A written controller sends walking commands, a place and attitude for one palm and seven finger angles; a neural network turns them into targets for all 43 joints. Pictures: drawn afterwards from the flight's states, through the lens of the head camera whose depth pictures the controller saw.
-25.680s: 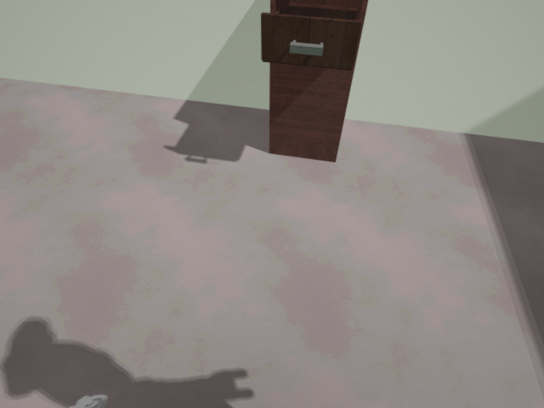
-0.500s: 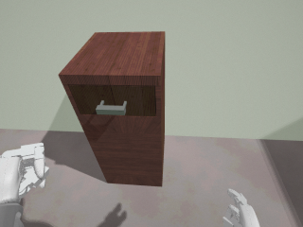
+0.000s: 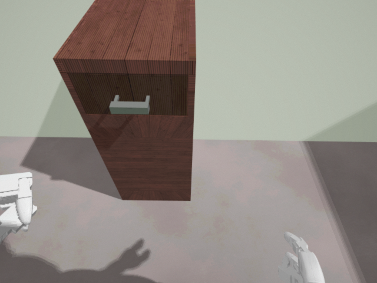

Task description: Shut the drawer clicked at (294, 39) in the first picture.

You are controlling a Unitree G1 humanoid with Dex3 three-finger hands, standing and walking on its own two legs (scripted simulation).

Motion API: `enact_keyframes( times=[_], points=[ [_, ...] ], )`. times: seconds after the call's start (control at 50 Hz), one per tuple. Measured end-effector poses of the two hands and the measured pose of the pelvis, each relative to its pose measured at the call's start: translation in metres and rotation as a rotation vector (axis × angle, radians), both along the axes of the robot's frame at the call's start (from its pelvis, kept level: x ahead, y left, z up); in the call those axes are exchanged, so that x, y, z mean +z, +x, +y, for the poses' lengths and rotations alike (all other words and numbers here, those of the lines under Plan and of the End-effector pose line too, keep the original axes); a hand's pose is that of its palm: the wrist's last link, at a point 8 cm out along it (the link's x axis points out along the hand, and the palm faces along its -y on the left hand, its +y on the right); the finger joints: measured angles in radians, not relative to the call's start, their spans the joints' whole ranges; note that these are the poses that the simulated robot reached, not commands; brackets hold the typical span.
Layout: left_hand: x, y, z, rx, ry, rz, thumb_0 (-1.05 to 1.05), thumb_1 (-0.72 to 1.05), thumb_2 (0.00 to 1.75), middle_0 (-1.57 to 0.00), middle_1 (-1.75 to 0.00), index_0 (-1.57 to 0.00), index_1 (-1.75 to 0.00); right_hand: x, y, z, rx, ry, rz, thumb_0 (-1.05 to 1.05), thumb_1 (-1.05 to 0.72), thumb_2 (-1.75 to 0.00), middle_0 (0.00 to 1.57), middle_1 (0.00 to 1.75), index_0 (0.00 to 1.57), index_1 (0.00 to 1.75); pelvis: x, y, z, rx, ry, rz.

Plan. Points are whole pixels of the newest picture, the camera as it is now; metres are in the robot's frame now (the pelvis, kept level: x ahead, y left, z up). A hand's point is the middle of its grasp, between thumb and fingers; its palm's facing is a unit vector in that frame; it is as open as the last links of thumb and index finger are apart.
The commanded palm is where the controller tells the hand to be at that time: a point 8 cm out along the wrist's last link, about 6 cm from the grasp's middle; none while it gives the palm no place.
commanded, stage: step back with the hand held close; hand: left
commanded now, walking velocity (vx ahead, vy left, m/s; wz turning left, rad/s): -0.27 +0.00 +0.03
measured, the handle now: (131, 102) +0.60 +0.22 +0.00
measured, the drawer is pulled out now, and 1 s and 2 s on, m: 0.00 0.00 0.00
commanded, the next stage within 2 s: stop stepping back and stand still in 0.86 s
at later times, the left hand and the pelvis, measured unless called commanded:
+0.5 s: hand out of the picture +0.12 +0.25 +0.16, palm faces +0.40 -0.79 -0.47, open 3.3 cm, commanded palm +0.05 +0.29 +0.18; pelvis -0.06 +0.00 -0.01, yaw +3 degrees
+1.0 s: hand out of the picture +0.06 +0.22 +0.17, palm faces +0.21 -0.85 -0.49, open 3.3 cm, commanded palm -0.01 +0.27 +0.18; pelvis -0.15 +0.00 +0.00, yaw -3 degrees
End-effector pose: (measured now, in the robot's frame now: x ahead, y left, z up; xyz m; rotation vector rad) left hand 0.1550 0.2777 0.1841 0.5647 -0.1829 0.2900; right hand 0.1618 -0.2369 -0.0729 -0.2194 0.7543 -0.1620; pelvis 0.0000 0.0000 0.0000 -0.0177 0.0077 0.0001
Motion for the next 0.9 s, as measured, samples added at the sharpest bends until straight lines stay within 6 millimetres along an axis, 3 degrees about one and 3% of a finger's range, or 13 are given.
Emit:
enact_keyframes(
  times=[0.18,0.42,0.54,0.64,0.74,0.9],
  points=[
    [-0.003,-0.034,0.002,0.012,-0.019,-0.049,0.02,0.89,0.9,-1.41,-1.59,-1.4,-1.6,0.0,-0.024,0.011,0.032,-0.008,-0.033,0.01,-0.9,-0.9,0.2,0.3,0.21,0.3,-0.005,-0.028,0.004,0.017,-0.025,-0.001],
    [-0.001,-0.067,0.008,0.036,0.048,-0.1,0.02,0.89,0.9,-1.41,-1.59,-1.4,-1.6,-0.007,-0.046,0.007,0.063,-0.033,-0.027,0.01,-0.9,-0.9,0.2,0.3,0.21,0.3,-0.012,-0.054,0.0,0.061,-0.025,-0.009],
    [-0.004,-0.078,0.006,0.022,-0.02,-0.139,0.01,0.89,0.9,-1.41,-1.59,-1.4,-1.6,-0.008,-0.057,0.006,0.058,-0.043,0.01,0.01,-0.9,-0.9,0.2,0.3,0.21,0.3,-0.012,-0.067,0.003,0.062,-0.019,-0.003],
    [-0.008,-0.081,0.019,-0.006,-0.02,-0.159,0.01,0.89,0.9,-1.41,-1.59,-1.4,-1.6,-0.003,-0.071,0.014,0.039,-0.076,0.023,0.01,-0.9,-0.9,0.2,0.3,0.21,0.3,-0.013,-0.08,0.013,0.072,-0.026,0.015],
    [0.005,-0.09,0.031,0.004,0.011,-0.14,0.02,0.89,0.9,-1.41,-1.59,-1.4,-1.6,0.008,-0.088,0.029,0.057,-0.051,0.015,0.01,-0.9,-0.9,0.2,0.3,0.2,0.3,0.0,-0.091,0.015,0.051,-0.057,0.052],
    [0.009,-0.104,0.006,-0.091,-0.049,-0.118,0.02,0.89,0.9,-1.41,-1.59,-1.4,-1.6,0.011,-0.118,0.035,0.089,-0.017,0.007,0.01,-0.9,-0.9,0.21,0.3,0.21,0.3,0.008,-0.121,0.008,-0.009,-0.061,0.096]
  ],
)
